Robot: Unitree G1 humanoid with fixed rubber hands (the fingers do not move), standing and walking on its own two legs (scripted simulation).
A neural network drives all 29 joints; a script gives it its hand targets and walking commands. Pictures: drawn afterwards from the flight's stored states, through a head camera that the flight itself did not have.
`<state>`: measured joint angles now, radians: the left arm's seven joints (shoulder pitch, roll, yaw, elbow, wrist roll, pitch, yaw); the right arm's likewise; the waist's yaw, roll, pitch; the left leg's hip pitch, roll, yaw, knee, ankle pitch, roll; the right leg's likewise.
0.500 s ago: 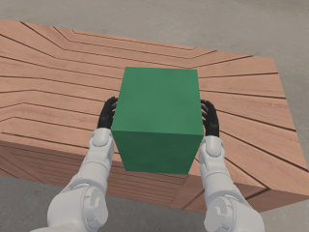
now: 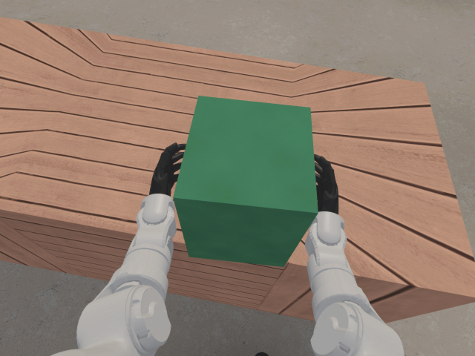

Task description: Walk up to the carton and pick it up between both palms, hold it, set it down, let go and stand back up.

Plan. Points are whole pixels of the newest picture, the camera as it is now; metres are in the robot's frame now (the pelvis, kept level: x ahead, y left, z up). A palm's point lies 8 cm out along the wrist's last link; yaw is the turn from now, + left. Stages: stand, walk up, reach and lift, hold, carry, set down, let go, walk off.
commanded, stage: set down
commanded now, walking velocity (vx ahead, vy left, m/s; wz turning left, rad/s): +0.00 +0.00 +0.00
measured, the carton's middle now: (244, 188) +0.41 -0.02 -0.02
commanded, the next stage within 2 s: none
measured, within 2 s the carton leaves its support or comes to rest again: neither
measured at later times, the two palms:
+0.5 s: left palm (164, 189) +0.40 +0.13 +0.00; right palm (325, 203) +0.37 -0.16 +0.01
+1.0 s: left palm (135, 173) +0.41 +0.18 +0.03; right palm (346, 187) +0.39 -0.20 +0.03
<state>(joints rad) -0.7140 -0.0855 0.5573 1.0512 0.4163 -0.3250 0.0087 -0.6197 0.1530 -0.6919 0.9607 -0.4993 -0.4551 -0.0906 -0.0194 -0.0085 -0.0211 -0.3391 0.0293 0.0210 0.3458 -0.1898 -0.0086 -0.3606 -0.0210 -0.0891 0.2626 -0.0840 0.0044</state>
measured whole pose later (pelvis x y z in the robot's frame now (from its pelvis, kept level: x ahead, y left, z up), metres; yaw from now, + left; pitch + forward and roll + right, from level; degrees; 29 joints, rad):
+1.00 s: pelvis -0.01 +0.00 -0.03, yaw -2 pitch +19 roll -2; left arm -0.87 0.23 -0.03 1.40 -0.24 -0.35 0.07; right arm -0.82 -0.18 -0.02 1.31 0.24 -0.34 -0.11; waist -0.03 0.03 -0.24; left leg -0.68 0.06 0.02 0.65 -0.31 -0.02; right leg -0.69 0.00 -0.08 0.53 -0.18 0.00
